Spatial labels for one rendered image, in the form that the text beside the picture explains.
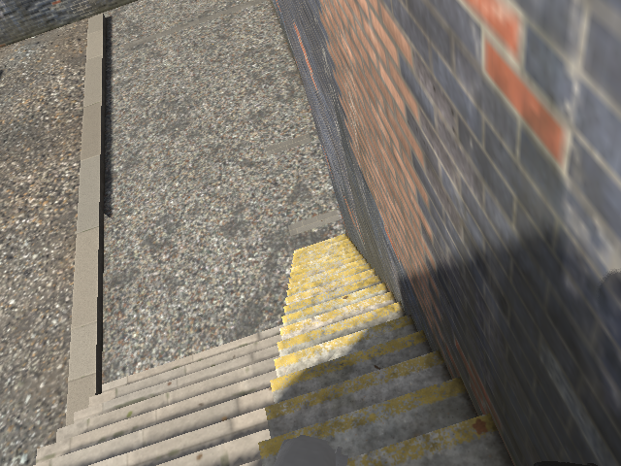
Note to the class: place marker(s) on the left robot thigh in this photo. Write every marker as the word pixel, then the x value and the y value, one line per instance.
pixel 309 451

